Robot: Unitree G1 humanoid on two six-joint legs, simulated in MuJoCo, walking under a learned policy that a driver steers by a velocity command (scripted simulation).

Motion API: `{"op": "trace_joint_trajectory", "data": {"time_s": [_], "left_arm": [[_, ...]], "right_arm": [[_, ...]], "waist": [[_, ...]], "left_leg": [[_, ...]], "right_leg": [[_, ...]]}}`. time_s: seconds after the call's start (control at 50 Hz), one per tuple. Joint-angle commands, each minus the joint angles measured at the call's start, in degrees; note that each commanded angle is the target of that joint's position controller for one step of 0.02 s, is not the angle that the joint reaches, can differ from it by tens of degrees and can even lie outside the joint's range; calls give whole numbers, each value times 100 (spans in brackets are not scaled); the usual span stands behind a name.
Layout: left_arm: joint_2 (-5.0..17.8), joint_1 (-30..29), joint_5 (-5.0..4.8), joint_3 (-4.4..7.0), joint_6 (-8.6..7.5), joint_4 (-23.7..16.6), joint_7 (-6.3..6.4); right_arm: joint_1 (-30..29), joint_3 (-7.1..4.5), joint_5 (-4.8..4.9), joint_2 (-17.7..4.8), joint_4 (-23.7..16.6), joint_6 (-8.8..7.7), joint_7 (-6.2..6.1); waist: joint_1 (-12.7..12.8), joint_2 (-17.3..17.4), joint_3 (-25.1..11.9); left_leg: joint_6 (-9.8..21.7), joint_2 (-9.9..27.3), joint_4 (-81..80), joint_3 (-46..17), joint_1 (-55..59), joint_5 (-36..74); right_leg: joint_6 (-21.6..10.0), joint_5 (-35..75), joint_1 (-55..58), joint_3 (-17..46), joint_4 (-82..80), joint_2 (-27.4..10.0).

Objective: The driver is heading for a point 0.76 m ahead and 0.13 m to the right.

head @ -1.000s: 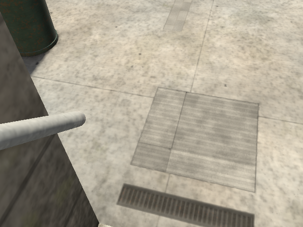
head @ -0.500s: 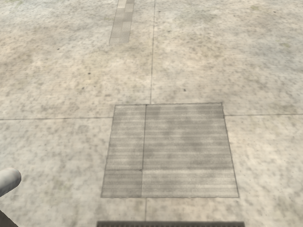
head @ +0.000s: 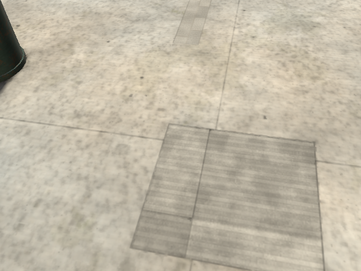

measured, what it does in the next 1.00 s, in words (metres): goes down: right foot 0.22 m lower, then left foot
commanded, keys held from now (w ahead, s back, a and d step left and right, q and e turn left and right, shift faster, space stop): w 0.76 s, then w+e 0.16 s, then no key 0.08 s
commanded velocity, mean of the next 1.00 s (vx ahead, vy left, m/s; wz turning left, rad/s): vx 0.49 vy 0.00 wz -0.05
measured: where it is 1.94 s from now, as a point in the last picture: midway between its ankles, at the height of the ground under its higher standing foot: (212, 235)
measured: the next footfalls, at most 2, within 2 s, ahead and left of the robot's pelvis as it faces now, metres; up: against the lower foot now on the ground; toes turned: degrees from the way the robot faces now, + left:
right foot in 0.40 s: +0.34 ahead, -0.18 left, -0.22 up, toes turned -1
left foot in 0.78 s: +0.61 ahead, +0.07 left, -0.22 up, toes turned +2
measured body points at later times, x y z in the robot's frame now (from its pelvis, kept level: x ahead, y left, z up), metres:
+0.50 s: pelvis +0.28 -0.07 -0.25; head +0.29 -0.07 +0.20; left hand +0.35 +0.16 -0.39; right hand +0.30 -0.31 -0.39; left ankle +0.19 +0.07 -0.68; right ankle +0.31 -0.17 -0.98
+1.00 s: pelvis +0.57 -0.03 -0.23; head +0.59 -0.03 +0.22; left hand +0.70 +0.22 -0.36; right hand +0.62 -0.27 -0.37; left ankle +0.57 +0.06 -0.98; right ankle +0.61 -0.20 -0.89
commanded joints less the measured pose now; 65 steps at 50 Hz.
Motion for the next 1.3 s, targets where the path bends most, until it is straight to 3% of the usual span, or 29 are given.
{"op": "trace_joint_trajectory", "data": {"time_s": [0.02, 0.04, 0.06, 0.1, 0.16, 0.2, 0.3, 0.32, 0.34, 0.38, 0.4, 0.42, 0.44, 0.48, 0.52, 0.58, 0.7, 0.76, 0.78, 0.8, 0.82, 0.84, 0.88, 0.96, 1.06, 1.18, 1.22, 1.24, 1.3], "left_arm": [[283, -414, -139, 151, -14, -875, -299], [467, -1598, -416, 145, -143, -1750, -209], [769, -1745, -453, 243, -150, -1757, -25], [543, -1685, -308, 194, 77, -1624, 62], [288, -1408, 70, 46, 431, -1343, -204], [718, -2039, -53, 54, 397, -1580, -125], [825, -3088, -41, -10, 470, -2064, 21], [667, -3772, -1315, 47, 292, -2393, 266], [578, -3010, -1534, 52, 260, -2237, 397], [888, -783, -1052, 314, 296, -1469, 444], [1177, 1073, -661, 465, 405, -810, 462], [1145, 1107, -700, 427, 399, -554, 447], [1182, 867, -775, 498, 447, -767, 448], [1319, -14, -714, 603, 519, -806, 520], [626, -1513, -397, 297, 246, -1038, 546], [798, -2453, -575, 283, 140, -1294, 743], [865, -821, -1045, 510, 158, -868, 780], [948, -526, -949, 511, 170, -789, 712], [833, -554, -815, 471, 160, -720, 673], [208, -401, -774, 242, -17, -916, 567], [303, -374, -885, 211, -156, -880, 511], [759, -944, -1105, 376, -163, -1017, 516], [725, -1899, -981, 420, 38, -1425, 758], [446, -1672, -937, 516, 262, -1492, 898], [196, -2620, -745, 388, 222, -1796, 702], [756, -2476, -631, 494, 332, -1531, 566], [1383, -1650, -526, 632, 319, -1227, 612], [1175, -1287, -558, 524, 349, -1105, 567], [724, -2423, -652, 318, 365, -1450, 544]], "right_arm": [[3676, -357, 110, -1138, 1038, -26, -5], [3138, -261, 219, -840, 1084, -157, 27], [2557, -50, 286, -116, 864, -241, 133], [1185, 475, 33, 1017, 796, -362, -3], [959, 456, 174, 391, 756, -540, -313], [1535, 464, 188, 207, 812, -647, -484], [2355, 529, 187, -60, 896, -520, -500], [2068, 102, 945, -223, 653, -176, -811], [1788, -74, 861, -600, 756, -25, -911], [2350, -63, 737, 206, 1132, -22, -864], [1615, -118, 738, 274, 1105, -240, -712], [1791, 6, 801, 834, 673, -389, -556], [1587, 46, 963, 638, 271, -485, -552], [450, 145, 1057, 762, -316, -296, -713], [-271, 47, 1069, 465, -506, -33, -868], [-72, -27, 533, 391, -600, -67, -830], [-1714, 16, 815, 218, -1190, 25, -508], [-1087, -82, 722, -17, -959, -5, -440], [65, -250, 638, -363, -640, -71, -451], [1389, -416, 585, -945, -347, -120, -408], [2032, -454, 568, -951, -93, -61, -389], [1553, -334, 431, -520, -196, -71, -426], [313, -219, 462, -147, -316, -106, -442], [58, -93, 486, 306, 53, -225, -469], [208, -167, 607, -137, 447, -209, -686], [465, -234, 727, -385, 761, -219, -698], [1214, -136, 592, 9, 821, -243, -632], [1622, 40, 608, 289, 860, -181, -567], [571, -100, 733, -196, 619, 122, -634]], "waist": [[-1033, 671, -1305], [-1030, 330, -406], [-689, -1094, -100], [19, -1487, 1157], [175, -245, 694], [-222, -897, 207], [-537, -497, 819], [-992, -1628, 1116], [-599, -1098, 978], [-3, -775, -151], [1101, -1415, -483], [769, -2713, -847], [813, -2842, -1411], [445, -1082, -1160], [-365, -124, 240], [-788, -559, 361], [82, -633, 373], [-201, -888, -20], [-737, -807, -697], [-1105, 245, -1885], [-1188, 1041, -2776], [-1191, 554, -1905], [-702, -235, -541], [-73, -166, 23], [-117, -161, 43], [89, -243, -335], [-29, -1279, -1191], [107, -2076, -2209], [-80, -1007, -1471]], "left_leg": [[1634, 1108, 1239, -1531, 4854, 3870], [1870, 2165, 319, -3515, 3979, 964], [1651, 2124, 214, -3147, 2851, 236], [1635, 2190, -2, -2724, -760, 430], [1193, 610, 468, -1531, -3065, -1148], [802, 262, 1241, -1159, -2499, -1539], [657, 468, 2477, -1605, -1255, -2150], [676, 369, 2617, -2373, -505, -1437], [633, 509, 3401, -2724, -303, -1342], [356, -123, 5894, -1623, -1238, -852], [22, -948, 8861, -714, -2907, -2367], [-35, -951, 10622, -597, -5728, -4977], [-120, -584, 10795, -759, -6516, -4456], [-155, 38, 9547, -640, -6689, -2835], [-171, 587, 7475, -1213, -5836, -1363], [-579, 501, 3681, -723, -2301, 800], [-364, 194, 1109, -355, -2307, 164], [-36, -371, 359, 235, -1026, -667], [260, -235, 737, -37, 690, 22], [1148, 1251, 652, -2332, 3565, -190], [1567, 2083, -556, -4411, 4033, -875], [1382, 2013, -706, -3976, 3659, -1119], [950, 1630, -1060, -2311, 1548, -321], [570, 1121, -1544, -1051, 154, 736], [460, 729, -1344, -44, 3, 2310], [114, 715, -396, -91, 442, 2032], [-403, -17, 1353, 189, -722, 235], [-688, -292, 3085, -78, -1199, -2822], [-719, 61, 3746, -763, -1474, -3098]], "right_leg": [[-377, 343, -4187, 691, 3305, 560], [-244, 955, -5963, 1041, 2811, 279], [-313, 2073, -5892, 1347, 1299, -126], [-295, 4189, -4506, 1902, -1991, -1264], [-169, 7011, -1842, 1385, -3098, -1044], [-126, 8260, -1266, 1247, -5012, -928], [-22, 7140, -410, 736, -7146, -968], [137, 5724, -1394, 802, -7717, -539], [-123, 5638, -858, 1309, -8434, -966], [-340, 7522, 2072, 579, -8482, -828], [-812, 9244, 3827, 513, -7489, -1159], [-943, 9967, 5648, 691, -5492, -1566], [-1222, 8440, 5816, 1578, -5617, -1811], [-1695, 2500, 4093, 3424, -7572, -2519], [-1373, 2815, 1100, 3986, -8055, -2746], [-932, 4449, -1746, 1423, -8301, -1026], [-1008, 4531, 910, 1561, -8006, -1452], [-803, 6102, 1427, 1275, -7085, -1044], [-611, 6779, 854, 886, -5655, -647], [-174, 5331, -1658, 637, -3327, 65], [-176, 1797, -2225, 1228, -1985, 425], [-220, 1963, -2977, 1500, -1378, 214], [-218, 2951, -2886, 1133, -1975, -292], [-127, 3518, -1882, 1268, -3262, -457], [134, 4976, -919, 541, -5911, -288], [-158, 5496, 738, 451, -7120, 92], [-765, 9246, 3197, 1201, -6668, -823], [-1717, 9239, 3954, 2472, -7085, -1976], [-1476, 6132, 2314, 2455, -7916, -1679]]}}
